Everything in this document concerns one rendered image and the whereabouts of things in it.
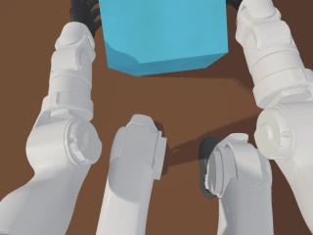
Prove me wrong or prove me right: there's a robot left hand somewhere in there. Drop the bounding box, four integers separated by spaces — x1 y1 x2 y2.
69 0 102 38

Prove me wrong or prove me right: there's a robot right upper arm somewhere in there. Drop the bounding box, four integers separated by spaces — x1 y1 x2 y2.
253 101 313 235

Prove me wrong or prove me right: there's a right robot forearm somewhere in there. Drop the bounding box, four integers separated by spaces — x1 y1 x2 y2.
235 0 313 109

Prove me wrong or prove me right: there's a left robot forearm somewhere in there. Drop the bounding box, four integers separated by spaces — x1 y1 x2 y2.
25 22 96 151

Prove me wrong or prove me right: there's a robot right hand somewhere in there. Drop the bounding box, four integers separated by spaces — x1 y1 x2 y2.
225 0 243 12

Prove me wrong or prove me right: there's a carton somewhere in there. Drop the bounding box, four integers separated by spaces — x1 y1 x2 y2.
99 0 229 76

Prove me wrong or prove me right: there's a left robot shin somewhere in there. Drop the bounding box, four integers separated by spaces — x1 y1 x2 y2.
110 114 158 165

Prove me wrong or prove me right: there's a right robot thigh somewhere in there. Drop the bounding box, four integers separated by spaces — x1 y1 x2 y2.
208 142 274 235

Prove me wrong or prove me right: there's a robot left upper arm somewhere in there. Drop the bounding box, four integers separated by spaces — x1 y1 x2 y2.
0 117 103 235

